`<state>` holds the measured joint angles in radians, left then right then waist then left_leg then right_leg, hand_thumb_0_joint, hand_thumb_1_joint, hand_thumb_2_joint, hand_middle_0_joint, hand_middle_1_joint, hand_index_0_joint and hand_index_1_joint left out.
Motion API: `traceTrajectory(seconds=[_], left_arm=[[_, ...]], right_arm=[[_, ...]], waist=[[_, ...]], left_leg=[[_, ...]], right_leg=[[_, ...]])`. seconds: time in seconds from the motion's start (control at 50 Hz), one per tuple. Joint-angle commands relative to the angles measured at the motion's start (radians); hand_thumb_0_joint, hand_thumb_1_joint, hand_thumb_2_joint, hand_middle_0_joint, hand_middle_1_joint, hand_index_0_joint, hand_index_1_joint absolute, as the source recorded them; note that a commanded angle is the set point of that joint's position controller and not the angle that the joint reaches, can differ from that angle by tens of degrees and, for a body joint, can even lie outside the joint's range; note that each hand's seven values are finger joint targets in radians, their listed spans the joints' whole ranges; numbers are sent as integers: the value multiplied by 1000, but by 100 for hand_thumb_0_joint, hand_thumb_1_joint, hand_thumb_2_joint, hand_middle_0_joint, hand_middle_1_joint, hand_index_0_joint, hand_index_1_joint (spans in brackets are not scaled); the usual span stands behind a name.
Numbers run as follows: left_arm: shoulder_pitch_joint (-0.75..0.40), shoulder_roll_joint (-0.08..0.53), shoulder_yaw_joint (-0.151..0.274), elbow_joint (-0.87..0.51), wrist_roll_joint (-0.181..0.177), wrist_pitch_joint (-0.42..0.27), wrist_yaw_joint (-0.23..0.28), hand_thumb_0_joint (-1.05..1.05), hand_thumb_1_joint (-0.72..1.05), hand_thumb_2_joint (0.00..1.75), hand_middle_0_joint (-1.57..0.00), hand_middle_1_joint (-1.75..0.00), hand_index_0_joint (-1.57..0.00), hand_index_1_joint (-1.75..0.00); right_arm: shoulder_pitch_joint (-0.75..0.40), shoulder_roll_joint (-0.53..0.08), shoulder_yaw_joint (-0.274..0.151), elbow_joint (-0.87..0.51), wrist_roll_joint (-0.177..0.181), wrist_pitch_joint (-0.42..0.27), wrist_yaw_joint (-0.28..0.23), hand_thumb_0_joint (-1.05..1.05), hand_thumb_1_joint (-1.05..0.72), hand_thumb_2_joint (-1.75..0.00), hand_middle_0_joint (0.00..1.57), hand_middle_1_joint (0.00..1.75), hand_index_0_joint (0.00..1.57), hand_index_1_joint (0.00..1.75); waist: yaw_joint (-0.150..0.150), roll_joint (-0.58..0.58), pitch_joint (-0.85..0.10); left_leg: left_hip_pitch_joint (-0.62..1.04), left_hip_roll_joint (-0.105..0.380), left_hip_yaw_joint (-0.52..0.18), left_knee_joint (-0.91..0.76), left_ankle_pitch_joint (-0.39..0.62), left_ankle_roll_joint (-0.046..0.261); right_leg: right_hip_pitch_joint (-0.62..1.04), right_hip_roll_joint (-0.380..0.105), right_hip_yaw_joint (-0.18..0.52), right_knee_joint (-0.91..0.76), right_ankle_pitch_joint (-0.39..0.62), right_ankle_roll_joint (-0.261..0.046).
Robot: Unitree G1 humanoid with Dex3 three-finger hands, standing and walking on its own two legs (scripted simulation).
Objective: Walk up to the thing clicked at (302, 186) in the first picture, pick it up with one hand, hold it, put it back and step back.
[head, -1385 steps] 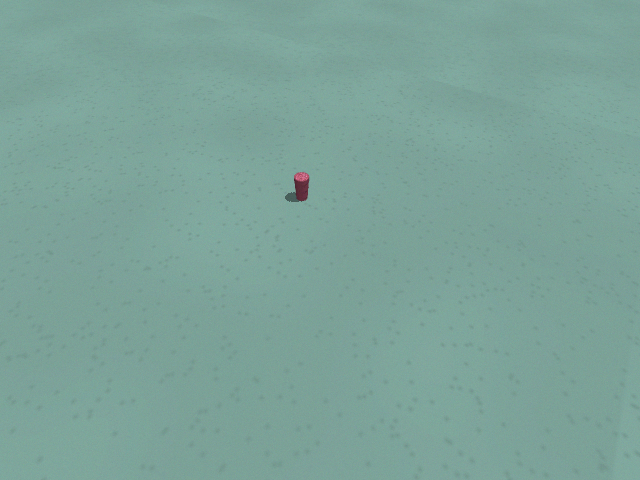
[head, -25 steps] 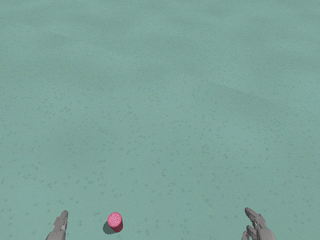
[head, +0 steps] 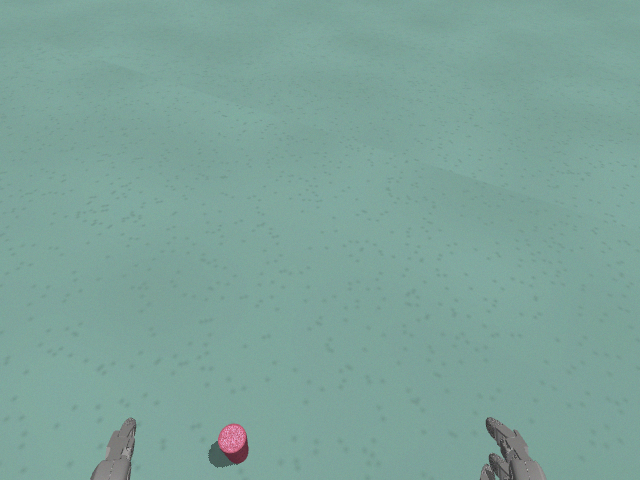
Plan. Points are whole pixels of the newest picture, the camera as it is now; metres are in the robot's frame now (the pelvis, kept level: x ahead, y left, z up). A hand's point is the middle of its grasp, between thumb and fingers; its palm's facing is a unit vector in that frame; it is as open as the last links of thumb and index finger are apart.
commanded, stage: home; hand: left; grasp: from the side
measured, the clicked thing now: (235, 445) +0.40 +0.21 -0.66
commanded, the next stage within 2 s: stand in 0.24 s
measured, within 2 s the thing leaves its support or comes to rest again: neither
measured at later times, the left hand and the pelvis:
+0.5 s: hand out of the picture +0.17 +0.18 -0.06, palm faces +0.11 -0.95 -0.29, open 16.2 cm; pelvis +0.00 +0.00 +0.00, yaw +0 degrees
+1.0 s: hand out of the picture +0.08 +0.25 -0.12, palm faces -0.01 -0.94 -0.34, open 7.6 cm; pelvis +0.00 +0.01 +0.03, yaw +0 degrees
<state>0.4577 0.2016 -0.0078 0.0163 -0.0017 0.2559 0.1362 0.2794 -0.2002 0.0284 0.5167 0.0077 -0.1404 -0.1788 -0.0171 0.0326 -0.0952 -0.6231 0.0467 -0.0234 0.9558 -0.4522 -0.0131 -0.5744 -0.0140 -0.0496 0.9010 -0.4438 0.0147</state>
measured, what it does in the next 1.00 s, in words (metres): stands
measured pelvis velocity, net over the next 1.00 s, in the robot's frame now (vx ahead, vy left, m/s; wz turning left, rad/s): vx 0.00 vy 0.01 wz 0.00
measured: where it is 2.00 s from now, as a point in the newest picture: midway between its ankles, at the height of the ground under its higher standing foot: outside the picture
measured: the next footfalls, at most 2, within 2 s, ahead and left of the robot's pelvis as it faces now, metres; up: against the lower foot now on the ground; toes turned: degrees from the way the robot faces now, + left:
none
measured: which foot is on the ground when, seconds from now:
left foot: down 0.00-1.00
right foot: down 0.00-1.00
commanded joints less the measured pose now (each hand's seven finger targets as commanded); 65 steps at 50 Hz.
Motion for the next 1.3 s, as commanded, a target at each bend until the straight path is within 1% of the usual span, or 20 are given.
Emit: traceTrajectory(seconds=[0.0,0.04,0.08,0.2,0.28,0.32,0.36,0.38,0.52,0.6,0.62,0.64,0.68,0.74,0.8,0.9,0.92,1.1,1.2,1.28], left_arm=[[-36,101,54,-195,1,-48,11,0,-56,5,-5,-6,-5,-6],[-22,98,53,-183,3,-48,11,0,-53,7,-5,-6,-5,-6],[-9,88,47,-174,6,-48,10,0,-56,5,-5,-6,-5,-5],[-31,107,60,-202,3,-51,9,0,-57,5,-5,-5,-5,-5],[-17,92,47,-184,2,-49,8,0,-57,5,-5,-5,-5,-5],[-29,96,50,-207,3,-52,9,0,-54,6,-5,-6,-5,-6],[-21,99,51,-197,3,-51,10,0,-38,22,-20,-22,-20,-22],[-24,89,40,-191,3,-49,11,0,-30,30,-20,-30,-20,-30],[-27,93,52,-179,6,-53,10,0,26,86,-20,-30,-20,-30],[-24,96,48,-178,4,-53,9,0,58,90,-20,-30,-20,-30],[-196,241,97,173,94,-164,-40,0,66,90,-20,-30,-20,-30],[-155,254,105,257,104,-207,-64,0,74,90,-20,-30,-20,-30],[-167,270,89,336,82,-257,-91,0,90,90,-20,-30,-20,-30],[-230,265,80,446,56,-279,-108,0,90,90,-20,-30,-20,-30],[-251,276,77,561,48,-286,-106,0,90,90,-20,-30,-20,-30],[-281,284,71,709,42,-302,-102,0,90,90,-20,-30,-20,-30],[-289,287,69,733,39,-299,-101,0,90,90,-20,-30,-20,-30],[-290,302,53,925,30,-285,-103,0,90,90,-20,-30,-20,-30],[-308,306,46,988,28,-279,-108,0,90,90,-20,-30,-20,-30],[-305,311,43,1025,34,-278,-110,0,90,90,-20,-30,-20,-30]], right_arm=[[-68,-121,-49,-157,-4,-52,-15,0,-90,-90,20,30,20,30],[-72,-123,-52,-157,-3,-55,-14,0,-90,-90,20,30,20,30],[-65,-123,-53,-159,-4,-53,-18,0,-90,-90,20,30,20,30],[-68,-121,-50,-158,-4,-52,-16,0,-90,-90,20,30,20,30],[-68,-121,-49,-158,-4,-54,-16,0,-90,-90,20,30,20,30],[-64,-124,-52,-156,-4,-56,-16,0,-90,-90,20,30,20,30],[-64,-126,-53,-156,-5,-54,-16,0,-90,-90,20,30,20,30],[-65,-128,-53,-155,-3,-56,-15,0,-90,-90,20,30,20,30],[-59,-125,-55,-157,-5,-54,-17,0,-90,-90,20,30,20,30],[-67,-124,-51,-157,-4,-54,-15,0,-90,-90,20,30,20,30],[-121,-264,-92,56,-117,20,44,0,-90,-90,20,30,20,30],[-100,-263,-105,93,-126,50,80,0,-90,-90,20,30,20,30],[-111,-245,-106,109,-90,74,113,0,-90,-90,20,30,20,30],[-116,-237,-105,158,-61,77,151,0,-90,-90,20,30,20,30],[-140,-249,-110,217,-63,84,163,0,-90,-90,20,30,20,30],[-130,-251,-106,305,-54,99,164,0,-90,-90,20,30,20,30],[-132,-258,-105,324,-54,102,163,0,-90,-90,20,30,20,30],[-151,-306,-94,455,-42,111,157,0,-90,-90,20,30,20,30],[-159,-320,-92,500,-37,117,158,0,-90,-90,20,30,20,30],[-172,-322,-93,524,-36,121,162,0,-90,-90,20,30,20,30]], waist=[[0,-4,-99],[4,5,-90],[-6,-24,-120],[0,10,-103],[-1,-4,-77],[-1,12,-113],[0,14,-112],[-1,12,-100],[-4,-17,-112],[2,-16,-88],[32,-80,46],[33,-103,-23],[19,-86,-32],[25,-77,-10],[32,-20,18],[21,-39,20],[23,-34,52],[33,4,92],[27,20,128],[31,0,147]], left_leg=[[82,-36,22,-163,173,18],[82,-33,20,-172,153,15],[104,-31,21,-164,187,17],[91,-32,18,-173,155,16],[83,-32,18,-177,142,16],[100,-29,15,-176,171,14],[100,-29,12,-175,192,12],[100,-27,12,-179,187,12],[103,-30,21,-161,204,15],[90,-34,25,-164,181,17],[131,9,-37,-205,295,51],[167,7,-9,-179,284,75],[185,-10,-22,-194,244,80],[244,-17,-29,-253,203,70],[285,1,-50,-328,225,73],[343,9,-49,-384,312,62],[348,13,-53,-423,281,57],[420,48,-86,-594,309,44],[400,58,-110,-698,147,39],[383,58,-115,-725,86,34]], right_leg=[[46,28,-16,-159,163,-17],[36,31,-19,-158,135,-20],[45,33,-18,-152,172,-17],[41,31,-18,-156,138,-20],[32,30,-21,-159,125,-20],[42,31,-21,-146,152,-22],[43,34,-24,-142,168,-23],[36,34,-26,-139,165,-24],[45,31,-19,-150,186,-18],[42,27,-16,-160,166,-17],[144,-58,80,-176,220,-80],[177,-77,102,-191,250,-101],[208,-97,156,-228,249,-114],[186,-101,147,-279,195,-93],[199,-86,113,-295,202,-70],[306,-101,111,-359,324,-57],[291,-98,113,-382,279,-54],[416,-99,90,-497,279,-32],[430,-92,78,-527,228,-22],[429,-91,78,-548,188,-18]])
